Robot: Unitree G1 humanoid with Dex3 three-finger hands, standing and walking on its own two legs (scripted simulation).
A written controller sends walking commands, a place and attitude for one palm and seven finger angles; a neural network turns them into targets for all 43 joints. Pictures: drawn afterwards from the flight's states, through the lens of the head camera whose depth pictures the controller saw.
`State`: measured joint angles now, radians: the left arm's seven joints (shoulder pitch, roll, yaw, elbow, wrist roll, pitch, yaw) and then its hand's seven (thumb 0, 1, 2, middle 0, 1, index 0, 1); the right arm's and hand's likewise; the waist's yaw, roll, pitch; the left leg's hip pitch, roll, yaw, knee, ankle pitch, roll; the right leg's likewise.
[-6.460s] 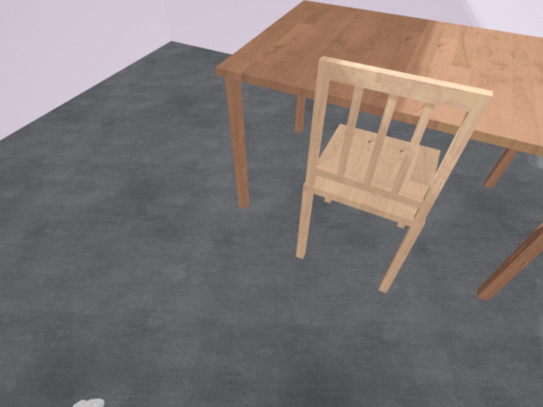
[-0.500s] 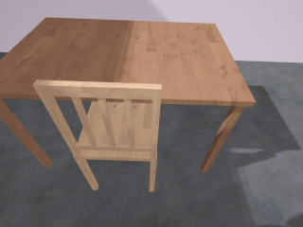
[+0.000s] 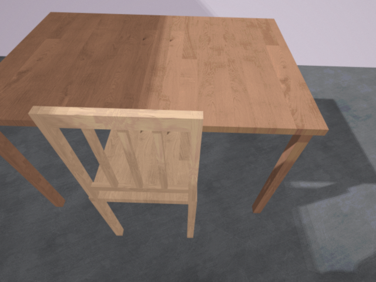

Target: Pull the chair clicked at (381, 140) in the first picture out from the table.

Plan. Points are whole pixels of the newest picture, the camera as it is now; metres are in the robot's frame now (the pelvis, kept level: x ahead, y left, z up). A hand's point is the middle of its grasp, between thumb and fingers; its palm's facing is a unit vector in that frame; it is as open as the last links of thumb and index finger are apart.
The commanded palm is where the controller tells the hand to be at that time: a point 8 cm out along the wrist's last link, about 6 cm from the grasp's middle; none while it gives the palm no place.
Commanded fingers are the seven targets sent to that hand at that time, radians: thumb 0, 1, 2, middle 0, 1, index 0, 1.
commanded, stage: come to a stop and stand still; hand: left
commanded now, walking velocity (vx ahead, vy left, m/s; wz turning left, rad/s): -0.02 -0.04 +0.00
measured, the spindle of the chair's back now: (132, 161) +0.44 +0.20 -0.09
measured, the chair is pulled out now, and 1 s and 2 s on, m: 0.00 0.00 0.00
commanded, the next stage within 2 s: look again from close up in 0.60 s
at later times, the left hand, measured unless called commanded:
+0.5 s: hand out of the picture -0.03 +0.18 -0.17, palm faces -0.01 -0.97 -0.23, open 7.4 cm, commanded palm none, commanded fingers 0.00 0.90 0.90 -0.20 -0.30 -0.20 -0.30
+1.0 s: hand out of the picture -0.06 +0.14 -0.18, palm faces +0.03 -0.98 -0.18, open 7.4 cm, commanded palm none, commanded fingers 0.00 0.90 0.90 -0.20 -0.30 -0.20 -0.30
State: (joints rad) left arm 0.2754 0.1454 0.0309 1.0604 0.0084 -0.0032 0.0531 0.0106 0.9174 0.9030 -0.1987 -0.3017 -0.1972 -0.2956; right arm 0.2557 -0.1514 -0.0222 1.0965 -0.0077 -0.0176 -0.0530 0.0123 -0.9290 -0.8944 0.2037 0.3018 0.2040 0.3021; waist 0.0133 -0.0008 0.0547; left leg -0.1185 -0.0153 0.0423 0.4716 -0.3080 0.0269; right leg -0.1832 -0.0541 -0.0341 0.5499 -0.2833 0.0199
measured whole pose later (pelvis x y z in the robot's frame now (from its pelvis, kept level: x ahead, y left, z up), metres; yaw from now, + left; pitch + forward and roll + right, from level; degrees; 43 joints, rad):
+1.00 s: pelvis -0.05 -0.02 +0.00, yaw +0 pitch -1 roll +1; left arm 0.29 0.14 -0.02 1.12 0.01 -0.02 0.03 0.01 0.91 0.90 -0.20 -0.30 -0.20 -0.30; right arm 0.30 -0.13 0.02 1.14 -0.01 -0.02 -0.02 0.00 -0.91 -0.89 0.20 0.30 0.20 0.30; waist 0.01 0.00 0.04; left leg -0.17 0.00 0.03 0.44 -0.25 0.00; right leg -0.21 -0.03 -0.04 0.48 -0.25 0.00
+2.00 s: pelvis +0.02 -0.01 -0.01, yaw +3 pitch +0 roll +1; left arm 0.25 0.16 0.02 1.08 0.00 -0.03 0.03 0.01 0.91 0.90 -0.20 -0.30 -0.20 -0.30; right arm 0.39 -0.10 0.02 1.16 -0.01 -0.03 -0.05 0.00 -0.91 -0.89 0.20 0.30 0.20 0.30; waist 0.00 0.00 0.06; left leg -0.11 -0.03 0.01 0.52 -0.39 0.01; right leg -0.24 -0.03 -0.08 0.59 -0.32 -0.03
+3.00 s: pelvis -0.04 +0.03 +0.00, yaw +3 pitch -1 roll +0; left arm 0.38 0.13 -0.02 1.10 0.01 -0.01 0.03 0.01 0.91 0.90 -0.20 -0.30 -0.20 -0.30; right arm 0.31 -0.15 0.00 1.11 -0.01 0.00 0.00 0.00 -0.91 -0.89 0.20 0.30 0.20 0.30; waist 0.00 -0.01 0.02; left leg -0.22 -0.06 0.06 0.43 -0.20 0.07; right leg -0.25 -0.05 0.00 0.46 -0.19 0.03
